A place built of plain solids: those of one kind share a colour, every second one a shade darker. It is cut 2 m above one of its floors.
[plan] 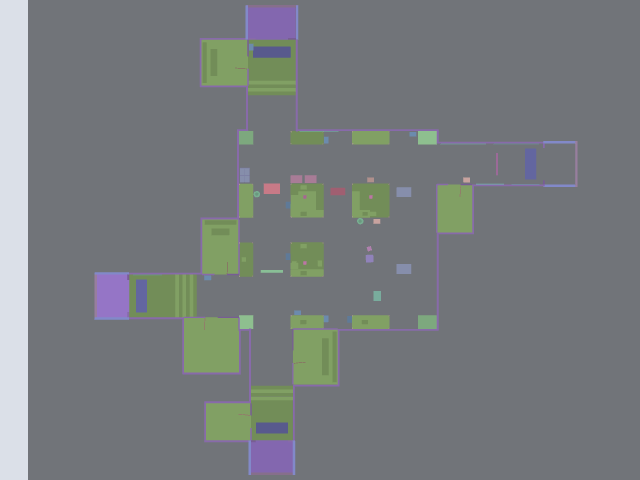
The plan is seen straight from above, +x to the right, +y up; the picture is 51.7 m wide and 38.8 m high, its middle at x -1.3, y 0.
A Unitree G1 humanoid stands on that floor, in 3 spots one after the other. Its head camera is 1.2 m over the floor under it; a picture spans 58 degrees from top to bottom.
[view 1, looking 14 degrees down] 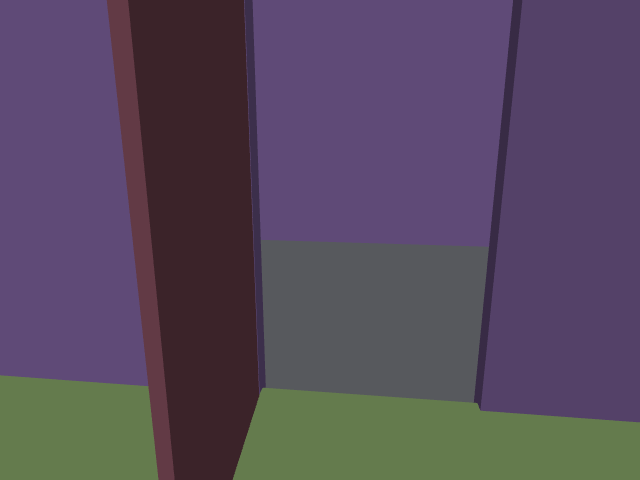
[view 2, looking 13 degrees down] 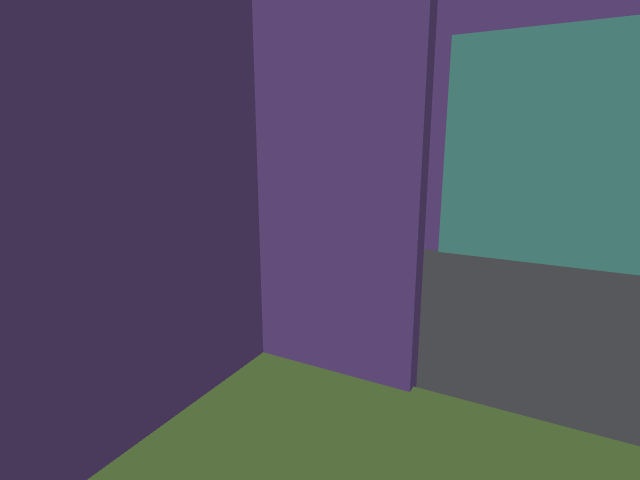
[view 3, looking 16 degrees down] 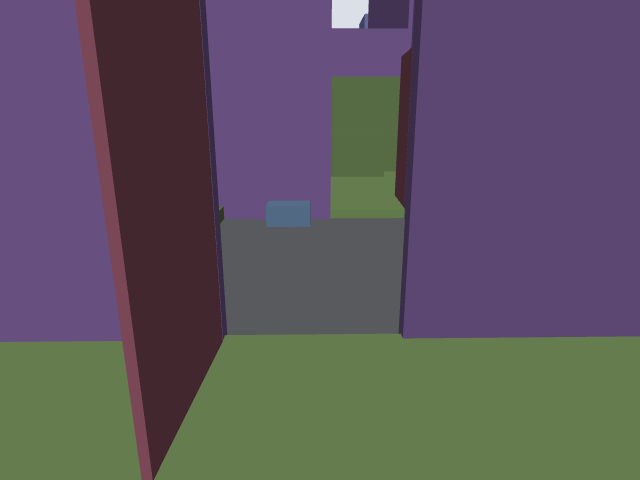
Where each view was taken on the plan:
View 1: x -1.68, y -9.44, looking -173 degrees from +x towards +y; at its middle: wall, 5.41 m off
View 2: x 9.57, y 2.55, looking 118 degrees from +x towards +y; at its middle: wall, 2.18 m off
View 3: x -10.07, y -8.48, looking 89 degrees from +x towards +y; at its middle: ground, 4.82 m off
